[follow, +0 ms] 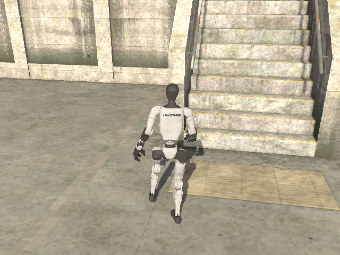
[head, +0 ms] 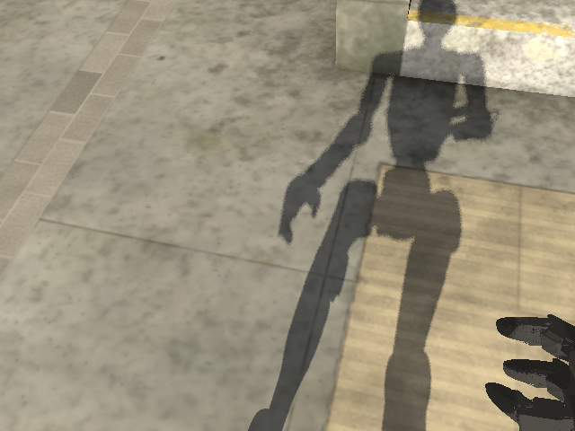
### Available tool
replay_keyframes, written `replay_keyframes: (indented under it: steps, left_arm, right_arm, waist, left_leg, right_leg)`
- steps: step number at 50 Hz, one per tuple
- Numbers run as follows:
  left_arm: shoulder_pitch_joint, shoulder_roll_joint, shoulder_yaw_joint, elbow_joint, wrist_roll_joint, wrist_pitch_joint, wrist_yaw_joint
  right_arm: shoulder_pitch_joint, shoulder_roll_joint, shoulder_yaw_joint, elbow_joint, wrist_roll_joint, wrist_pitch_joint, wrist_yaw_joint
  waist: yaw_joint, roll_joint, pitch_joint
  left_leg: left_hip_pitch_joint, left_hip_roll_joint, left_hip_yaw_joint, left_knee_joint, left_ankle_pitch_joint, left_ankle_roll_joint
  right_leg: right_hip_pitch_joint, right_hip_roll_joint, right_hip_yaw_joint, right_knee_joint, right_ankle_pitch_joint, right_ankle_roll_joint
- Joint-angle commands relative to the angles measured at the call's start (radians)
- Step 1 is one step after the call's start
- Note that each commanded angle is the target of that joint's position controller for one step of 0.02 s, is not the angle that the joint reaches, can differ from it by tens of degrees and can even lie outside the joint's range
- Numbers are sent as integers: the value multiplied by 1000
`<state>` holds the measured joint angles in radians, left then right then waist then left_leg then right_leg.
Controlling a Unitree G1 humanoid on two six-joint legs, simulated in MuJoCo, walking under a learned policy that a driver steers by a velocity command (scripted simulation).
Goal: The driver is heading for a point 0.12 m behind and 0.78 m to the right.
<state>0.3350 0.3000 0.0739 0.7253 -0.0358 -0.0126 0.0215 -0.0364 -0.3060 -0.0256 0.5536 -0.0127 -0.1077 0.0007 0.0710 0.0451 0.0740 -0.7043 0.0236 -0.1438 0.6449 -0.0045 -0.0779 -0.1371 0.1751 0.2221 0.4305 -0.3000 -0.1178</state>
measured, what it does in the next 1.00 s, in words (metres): walks ahead, turning right: left foot, then right foot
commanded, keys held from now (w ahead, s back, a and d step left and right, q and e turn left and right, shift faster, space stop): w+e+shift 1.00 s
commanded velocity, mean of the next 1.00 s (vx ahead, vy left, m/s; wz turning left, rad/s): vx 0.89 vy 0.00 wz -0.99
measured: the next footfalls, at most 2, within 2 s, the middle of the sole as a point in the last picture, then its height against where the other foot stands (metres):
left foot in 0.10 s outside the picture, level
right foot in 0.66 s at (438, 359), level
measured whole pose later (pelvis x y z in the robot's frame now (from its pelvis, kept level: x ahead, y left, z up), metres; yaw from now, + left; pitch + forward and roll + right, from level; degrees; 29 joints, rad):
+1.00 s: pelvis +0.71 -0.27 -0.01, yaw -57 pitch +1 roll +1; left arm 0.45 0.24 0.06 0.76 -0.04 -0.06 0.01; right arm -0.04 -0.28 -0.03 0.53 0.01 -0.13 0.01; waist 0.12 0.05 0.04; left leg -0.66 0.06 -0.16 0.55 0.08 -0.09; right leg 0.01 0.13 0.27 0.43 -0.42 -0.12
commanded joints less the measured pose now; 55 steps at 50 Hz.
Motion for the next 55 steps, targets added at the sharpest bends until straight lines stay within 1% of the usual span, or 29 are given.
replay_keyframes:
  steps: [1, 3, 5, 6, 7, 8, 9, 10, 11, 15, 22, 26, 29, 31, 32, 33, 34, 35, 36, 37, 38, 41, 44, 46, 50, 52, 53, 54, 55]
  left_arm:
    - [-48, 149, 43, -60, -13, -21, 11]
    - [-42, 141, 47, -49, -7, -27, 10]
    - [-38, 110, 35, -52, 7, -23, -3]
    - [-19, 36, 6, -69, 29, -23, -16]
    - [130, -15, -20, -103, -18, -29, -25]
    - [116, 90, -14, -72, -28, -23, -16]
    - [-6, 165, 5, -84, -8, -18, -16]
    - [-71, 169, 10, -94, 13, -17, -16]
    - [-115, 145, 10, -111, 23, -24, -18]
    - [-115, 62, -1, -124, -12, -9, -26]
    - [-243, 61, -4, -155, -10, -16, -47]
    - [-378, 26, -19, -196, -9, -35, -88]
    - [-360, 58, -3, -203, -17, -41, -105]
    - [-114, 141, 42, -156, -28, -19, -96]
    - [143, 227, 87, -88, -20, -6, -81]
    - [288, 245, 101, -26, -27, 6, -58]
    - [190, 286, 85, -56, -5, -4, -58]
    - [154, 226, 67, -105, 22, -33, -60]
    - [172, 165, 55, -94, 27, -56, -63]
    - [110, 140, 44, -87, 29, -73, -69]
    - [40, 120, 35, -96, 28, -83, -69]
    - [-54, 90, 22, -101, 19, -81, -40]
    - [-17, 87, 20, -71, 11, -73, -8]
    - [30, 111, 30, -47, 5, -64, -2]
    - [75, 108, 40, -6, -19, -61, 5]
    - [66, 116, 48, 2, -7, -46, 7]
    - [35, 120, 45, -7, 17, -39, -2]
    - [-9, 63, 19, -42, 50, -40, -15]
    - [202, -84, -25, -93, -11, -54, -24]
  right_arm:
    - [-30, -86, -31, -70, 34, 3, 4]
    - [-12, -134, -50, -63, 38, -8, 2]
    - [207, -167, -79, -14, 31, -20, -5]
    - [374, -193, -87, 3, 23, -19, -13]
    - [449, -242, -97, 35, -3, -18, -5]
    - [388, -169, -89, -6, 9, -16, -3]
    - [346, -121, -78, -16, 19, -12, -10]
    - [325, -117, -75, -6, 10, -3, -13]
    - [317, -117, -75, 16, 2, 1, -14]
    - [327, -58, -63, 86, 23, -15, 1]
    - [374, -100, -71, 151, -6, -15, -5]
    - [458, -133, -69, 200, -5, 3, -14]
    - [452, -213, -80, 204, -2, 26, -38]
    - [380, -261, -94, 182, 7, 46, -50]
    - [304, -257, -95, 149, 14, 43, -42]
    - [253, -168, -71, 141, 23, 24, -31]
    - [367, 20, -12, 82, 3, -22, -10]
    - [328, -36, -5, 8, 42, -73, -1]
    - [186, -111, -20, -16, 67, -94, -3]
    - [172, -98, -21, -22, 65, -95, -5]
    - [212, -83, -20, 6, 40, -81, -9]
    - [246, -106, -34, 25, 6, -35, -4]
    - [43, -33, -10, -49, -18, -29, 0]
    - [-46, 2, -5, -80, -2, -33, 7]
    - [-89, -81, -45, -106, 53, -41, 6]
    - [22, -135, -76, -90, 55, -46, 4]
    - [219, -166, -99, -58, 61, -42, -3]
    - [490, -193, -104, -23, 57, -27, -19]
    - [523, -288, -111, 19, 1, -28, 3]
  waist:
    - [-39, -131, -97]
    - [-47, -148, -83]
    - [-141, -137, -215]
    - [-196, -34, -361]
    - [-114, 361, -461]
    - [-135, 278, -390]
    - [-164, 137, -255]
    - [-157, -10, -175]
    - [-143, -48, -103]
    - [-106, 43, -24]
    - [-128, -15, 73]
    - [-165, -38, 119]
    - [-97, 51, 34]
    - [70, 136, -90]
    - [192, 111, -196]
    - [233, -63, -176]
    - [28, -381, -219]
    - [43, -289, -390]
    - [66, -101, -250]
    - [-14, 31, -127]
    - [-74, 69, -70]
    - [-142, 2, 19]
    - [-66, -41, 70]
    - [-9, -72, 46]
    - [12, -141, 5]
    - [-57, -169, -67]
    - [-173, -175, -193]
    - [-296, -148, -395]
    - [-136, 432, -586]
  left_leg:
    - [348, -61, 27, -145, 109, -2]
    - [327, -34, -6, -178, 29, 23]
    - [576, -6, 9, -169, -80, 82]
    - [878, 134, -116, -129, -264, 124]
    - [1178, 367, -705, -329, -803, 282]
    - [1109, 397, -832, -381, -1046, 271]
    - [972, 350, -669, -386, -897, 229]
    - [850, 303, -515, -390, -696, 200]
    - [764, 264, -394, -404, -556, 189]
    - [643, 204, -117, -469, -354, 170]
    - [648, 176, 201, -535, -73, 145]
    - [765, 184, 323, -515, 215, 89]
    - [807, 186, 407, -363, 958, 62]
    - [781, 236, 399, -66, 1275, 91]
    - [622, 221, 371, 219, 1194, 113]
    - [357, 71, 365, 627, 284, 93]
    - [-20, -70, 215, 973, -589, 78]
    - [-197, -82, 12, 1014, -531, 111]
    - [-213, -32, -5, 898, -427, 141]
    - [-168, 2, -7, 774, -355, 141]
    - [-85, 37, -17, 704, -320, 116]
    - [59, 84, 11, 499, -275, 39]
    - [182, 34, 100, 193, -24, -8]
    - [322, -19, 126, 3, 118, -14]
    - [347, -23, 32, -159, 114, -12]
    - [438, -31, 46, -153, -4, 20]
    - [638, -14, 66, -112, -57, 47]
    - [1015, 121, -46, 26, -229, 83]
    - [1315, 401, -699, -261, -673, 258]
  right_leg:
    - [-176, -167, 214, -92, 179, -57]
    - [-48, -214, 274, -20, 152, -57]
    - [-10, -189, 240, 216, 269, -30]
    - [-153, -124, 146, 510, 111, -4]
    - [-546, -31, 35, 826, -283, 40]
    - [-648, -144, 0, 953, -191, 52]
    - [-660, -165, -39, 974, -98, 66]
    - [-623, -190, -64, 955, -53, 72]
    - [-617, -224, -72, 913, -21, 69]
    - [-623, -319, -100, 873, 32, 55]
    - [-740, -318, -155, 698, 338, 79]
    - [-731, -276, -277, 480, 366, 36]
    - [-469, -148, -424, 372, 294, -10]
    - [-190, -98, -419, 388, 164, -57]
    - [141, -96, -350, 322, 159, -108]
    - [388, -157, -210, 185, 207, -153]
    - [571, -285, 183, 203, 153, -274]
    - [627, -429, 626, -76, -317, -396]
    - [494, -427, 649, -208, -383, -317]
    - [302, -411, 585, -235, -323, -280]
    - [153, -363, 493, -229, -239, -265]
    - [-128, -237, 265, -249, -54, -231]
    - [-321, -138, 110, -232, 122, -182]
    - [-377, -119, 98, -223, 71, -135]
    - [-142, -177, 221, -113, 41, -91]
    - [-21, -202, 241, 39, 290, -61]
    - [-25, -173, 201, 249, 453, -21]
    - [-218, -153, 153, 591, 379, 13]
    - [-551, -25, 54, 972, -277, 52]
